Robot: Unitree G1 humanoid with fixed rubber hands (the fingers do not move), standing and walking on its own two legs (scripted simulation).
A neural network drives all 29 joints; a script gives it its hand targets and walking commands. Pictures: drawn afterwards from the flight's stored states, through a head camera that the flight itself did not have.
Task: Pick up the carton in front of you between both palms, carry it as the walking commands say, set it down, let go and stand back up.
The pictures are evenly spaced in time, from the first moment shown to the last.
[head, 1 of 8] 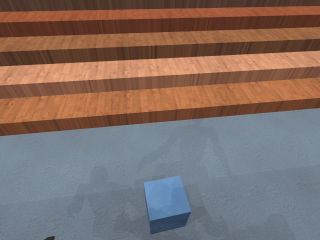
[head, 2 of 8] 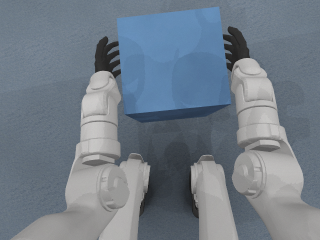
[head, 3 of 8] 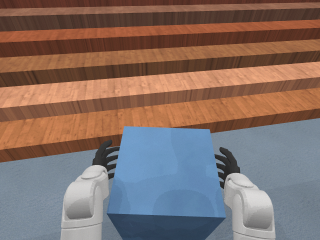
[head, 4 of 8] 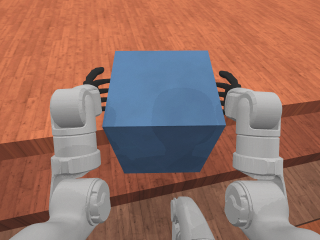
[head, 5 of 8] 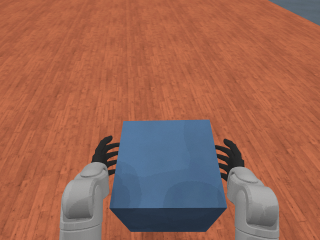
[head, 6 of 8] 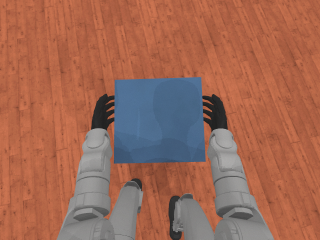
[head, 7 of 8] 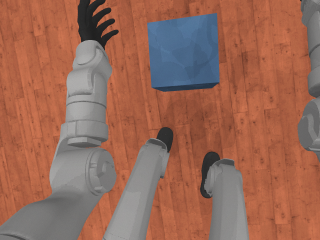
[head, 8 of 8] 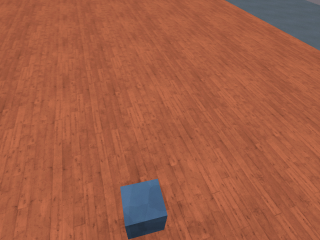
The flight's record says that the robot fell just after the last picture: no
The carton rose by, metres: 1.73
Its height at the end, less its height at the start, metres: +0.97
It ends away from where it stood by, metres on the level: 4.79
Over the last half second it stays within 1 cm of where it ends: yes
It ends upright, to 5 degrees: yes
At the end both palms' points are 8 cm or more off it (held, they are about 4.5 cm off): yes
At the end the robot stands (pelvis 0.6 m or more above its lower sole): yes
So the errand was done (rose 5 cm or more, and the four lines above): yes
